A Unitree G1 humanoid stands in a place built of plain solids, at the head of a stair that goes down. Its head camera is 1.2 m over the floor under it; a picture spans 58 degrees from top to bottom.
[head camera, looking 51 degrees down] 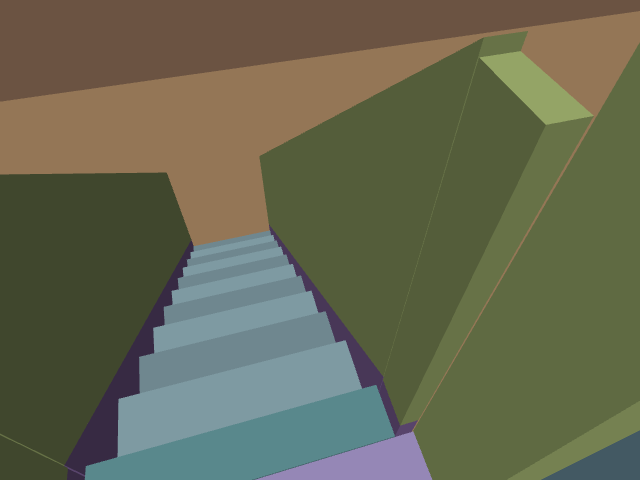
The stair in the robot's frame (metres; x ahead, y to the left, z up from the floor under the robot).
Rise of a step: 0.22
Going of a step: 0.25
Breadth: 0.78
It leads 16 degrees to the left of straight ahead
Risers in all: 11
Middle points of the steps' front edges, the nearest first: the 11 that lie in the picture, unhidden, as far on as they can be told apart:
0.35 0.21 0.00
0.59 0.28 -0.22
0.83 0.35 -0.43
1.07 0.42 -0.65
1.31 0.48 -0.87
1.55 0.55 -1.08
1.79 0.62 -1.30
2.03 0.68 -1.52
2.27 0.75 -1.73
2.51 0.82 -1.95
2.75 0.88 -2.17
